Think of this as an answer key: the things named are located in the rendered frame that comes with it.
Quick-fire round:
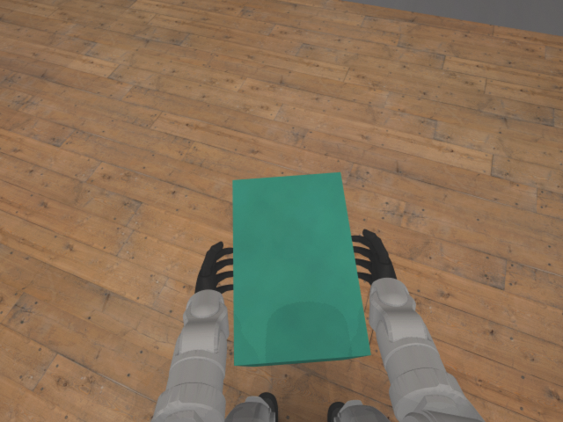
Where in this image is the carton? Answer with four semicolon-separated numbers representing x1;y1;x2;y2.
232;172;371;367

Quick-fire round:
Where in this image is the left robot thigh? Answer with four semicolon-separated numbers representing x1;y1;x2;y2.
224;402;275;422

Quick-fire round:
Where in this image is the robot right forearm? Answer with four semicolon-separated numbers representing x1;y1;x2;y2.
369;278;486;422

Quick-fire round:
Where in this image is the robot left hand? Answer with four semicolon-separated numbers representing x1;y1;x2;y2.
194;242;233;294

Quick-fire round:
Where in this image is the right robot foot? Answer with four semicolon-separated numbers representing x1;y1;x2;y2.
327;402;344;422

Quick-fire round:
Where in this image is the robot left forearm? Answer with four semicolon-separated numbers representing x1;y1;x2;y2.
150;289;230;422

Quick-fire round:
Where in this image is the robot right hand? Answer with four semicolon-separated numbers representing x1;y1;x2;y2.
351;229;397;285

